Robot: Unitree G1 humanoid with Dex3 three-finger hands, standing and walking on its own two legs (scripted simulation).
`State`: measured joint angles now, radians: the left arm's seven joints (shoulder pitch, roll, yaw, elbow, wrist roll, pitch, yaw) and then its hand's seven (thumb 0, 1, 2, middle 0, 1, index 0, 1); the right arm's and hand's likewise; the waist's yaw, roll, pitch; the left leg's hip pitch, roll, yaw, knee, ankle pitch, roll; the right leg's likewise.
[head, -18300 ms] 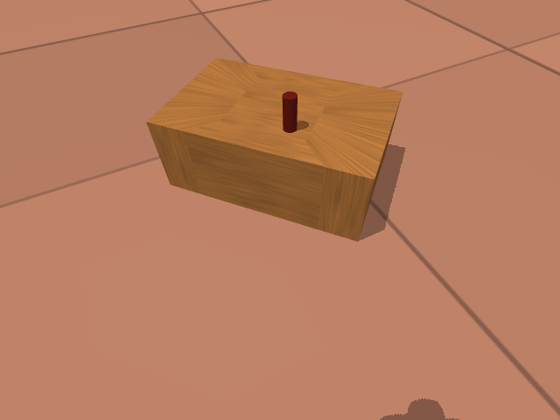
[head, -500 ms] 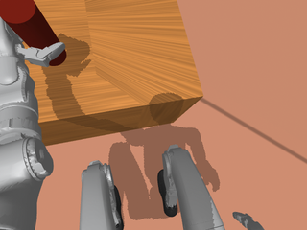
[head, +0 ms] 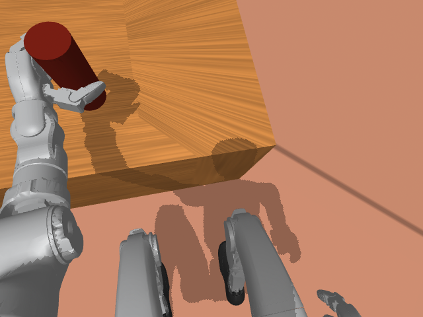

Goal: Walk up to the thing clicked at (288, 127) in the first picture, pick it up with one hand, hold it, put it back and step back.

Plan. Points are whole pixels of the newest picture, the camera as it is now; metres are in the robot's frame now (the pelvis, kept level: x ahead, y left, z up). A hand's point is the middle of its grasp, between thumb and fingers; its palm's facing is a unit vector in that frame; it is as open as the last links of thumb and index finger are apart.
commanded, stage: lift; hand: left
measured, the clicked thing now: (72, 73) +0.54 +0.17 +0.02
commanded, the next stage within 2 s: hold in 1.56 s
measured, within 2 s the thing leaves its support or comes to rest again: neither
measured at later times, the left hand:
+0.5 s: hand (31, 80) +0.47 +0.19 +0.10, palm faces +0.14 -0.99 -0.05, open 9.3 cm
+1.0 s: hand out of the picture +0.41 +0.19 +0.18, palm faces +0.13 -0.99 -0.05, open 9.3 cm
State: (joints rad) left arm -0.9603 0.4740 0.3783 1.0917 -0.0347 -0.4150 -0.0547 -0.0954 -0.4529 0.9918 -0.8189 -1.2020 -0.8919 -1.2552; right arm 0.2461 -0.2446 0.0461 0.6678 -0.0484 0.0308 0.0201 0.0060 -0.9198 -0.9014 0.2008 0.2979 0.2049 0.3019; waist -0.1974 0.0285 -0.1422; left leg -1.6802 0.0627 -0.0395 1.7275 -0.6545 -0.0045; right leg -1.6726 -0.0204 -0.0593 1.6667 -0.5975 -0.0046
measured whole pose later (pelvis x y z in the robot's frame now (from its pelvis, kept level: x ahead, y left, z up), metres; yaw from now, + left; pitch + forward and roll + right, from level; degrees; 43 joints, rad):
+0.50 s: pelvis +0.02 +0.01 +0.09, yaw +1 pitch +25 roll -3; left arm -0.62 0.31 0.25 0.84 -0.10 -0.40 -0.01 -0.09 -0.45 1.00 -0.81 -1.21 -0.89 -1.26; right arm 0.24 -0.23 0.01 0.70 -0.02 0.00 0.00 0.01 -0.92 -0.90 0.20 0.30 0.21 0.30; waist -0.11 0.03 -0.13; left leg -1.28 0.06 -0.03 1.42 -0.59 0.00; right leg -1.26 -0.02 -0.06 1.35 -0.53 0.01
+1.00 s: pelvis +0.03 +0.01 +0.15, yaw +3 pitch +15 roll -2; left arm -0.36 0.24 0.14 0.66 -0.13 -0.39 -0.01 -0.09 -0.47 1.02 -0.82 -1.21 -0.89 -1.26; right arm 0.24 -0.22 0.01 0.68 0.00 0.00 -0.02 0.01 -0.93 -0.90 0.20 0.30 0.20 0.30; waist -0.06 0.01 -0.08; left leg -0.88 0.05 -0.01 1.12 -0.50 0.00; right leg -0.86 -0.02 -0.06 1.06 -0.45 0.01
